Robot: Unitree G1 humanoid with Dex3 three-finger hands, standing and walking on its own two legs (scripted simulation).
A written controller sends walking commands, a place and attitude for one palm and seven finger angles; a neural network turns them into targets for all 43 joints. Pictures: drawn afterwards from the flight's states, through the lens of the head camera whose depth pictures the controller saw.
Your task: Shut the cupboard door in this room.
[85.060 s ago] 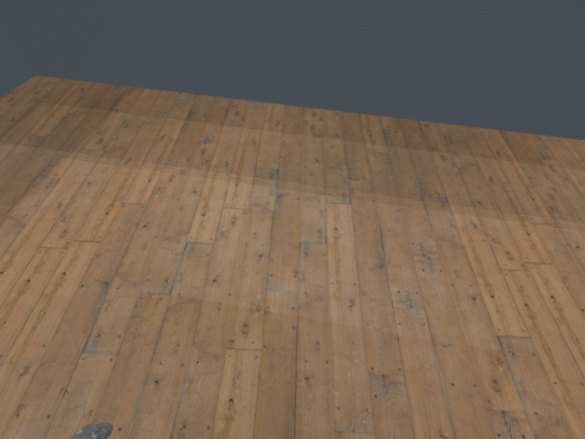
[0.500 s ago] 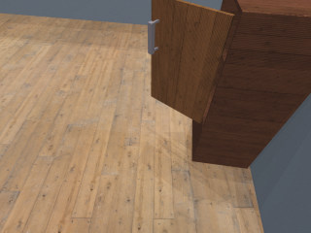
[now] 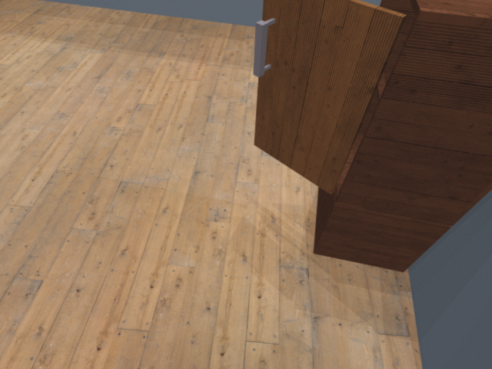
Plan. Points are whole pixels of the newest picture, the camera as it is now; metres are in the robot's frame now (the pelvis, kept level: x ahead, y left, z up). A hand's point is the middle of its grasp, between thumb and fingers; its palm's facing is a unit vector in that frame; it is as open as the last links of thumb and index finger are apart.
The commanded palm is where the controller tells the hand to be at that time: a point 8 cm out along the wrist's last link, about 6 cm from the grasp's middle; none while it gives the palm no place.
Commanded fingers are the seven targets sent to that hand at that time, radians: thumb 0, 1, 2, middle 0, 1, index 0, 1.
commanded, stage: walk to a spot facing it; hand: left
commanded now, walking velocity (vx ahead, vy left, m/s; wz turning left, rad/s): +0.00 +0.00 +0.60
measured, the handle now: (265, 47) +0.92 -0.02 +0.07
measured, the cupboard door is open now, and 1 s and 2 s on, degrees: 59 59 59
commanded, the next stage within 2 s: turn to face it in 1.88 s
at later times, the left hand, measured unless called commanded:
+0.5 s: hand out of the picture +0.06 +0.26 -0.16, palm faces +0.28 -0.93 -0.25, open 7.4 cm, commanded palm none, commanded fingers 0.00 0.90 0.90 -0.20 -0.30 -0.20 -0.30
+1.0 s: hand out of the picture -0.10 +0.20 -0.19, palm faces +0.63 -0.74 -0.24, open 7.4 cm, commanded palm none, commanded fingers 0.00 0.90 0.90 -0.20 -0.30 -0.20 -0.30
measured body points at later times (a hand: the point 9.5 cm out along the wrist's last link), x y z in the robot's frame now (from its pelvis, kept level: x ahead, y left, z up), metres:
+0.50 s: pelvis +0.00 +0.02 +0.01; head +0.05 +0.06 +0.45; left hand +0.04 +0.31 -0.14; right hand +0.12 -0.21 -0.13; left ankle +0.04 +0.12 -0.74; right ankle +0.03 -0.15 -0.68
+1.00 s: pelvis +0.01 +0.02 -0.02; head +0.04 +0.08 +0.43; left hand -0.14 +0.24 -0.17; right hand +0.25 -0.12 -0.14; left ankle -0.06 +0.10 -0.74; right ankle +0.04 -0.14 -0.73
